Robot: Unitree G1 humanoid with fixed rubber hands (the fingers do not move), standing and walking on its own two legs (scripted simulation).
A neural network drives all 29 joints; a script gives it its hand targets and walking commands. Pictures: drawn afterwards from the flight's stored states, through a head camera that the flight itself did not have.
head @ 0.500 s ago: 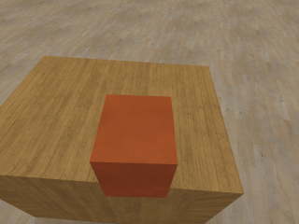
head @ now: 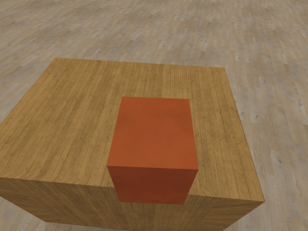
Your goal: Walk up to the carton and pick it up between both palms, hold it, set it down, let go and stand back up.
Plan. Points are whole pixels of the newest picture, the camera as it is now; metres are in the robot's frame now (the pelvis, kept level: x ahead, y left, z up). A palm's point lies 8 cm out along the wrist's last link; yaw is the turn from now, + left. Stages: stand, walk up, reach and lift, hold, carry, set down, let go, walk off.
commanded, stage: walk up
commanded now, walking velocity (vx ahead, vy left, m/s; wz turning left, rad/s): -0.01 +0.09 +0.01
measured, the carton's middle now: (153, 152) +0.33 +0.01 +0.01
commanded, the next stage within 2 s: stand in 1.58 s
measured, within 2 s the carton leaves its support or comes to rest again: neither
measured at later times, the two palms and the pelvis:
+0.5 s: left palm out of the picture -0.03 +0.19 -0.13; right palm out of the picture -0.01 -0.22 -0.15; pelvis -0.01 -0.01 +0.01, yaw +0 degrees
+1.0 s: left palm out of the picture -0.04 +0.22 -0.14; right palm out of the picture -0.02 -0.26 -0.14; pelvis -0.04 -0.02 +0.00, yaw +1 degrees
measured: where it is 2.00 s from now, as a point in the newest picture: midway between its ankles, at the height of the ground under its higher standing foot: outside the picture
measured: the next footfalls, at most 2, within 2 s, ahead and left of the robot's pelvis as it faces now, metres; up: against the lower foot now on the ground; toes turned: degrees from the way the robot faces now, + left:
left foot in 1.14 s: -0.05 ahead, +0.14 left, +0.00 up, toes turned +3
right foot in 1.42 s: -0.05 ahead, -0.08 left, +0.00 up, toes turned +2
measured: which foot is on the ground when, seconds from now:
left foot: down 0.00-0.90, up 0.92-1.00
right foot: down 0.00-1.00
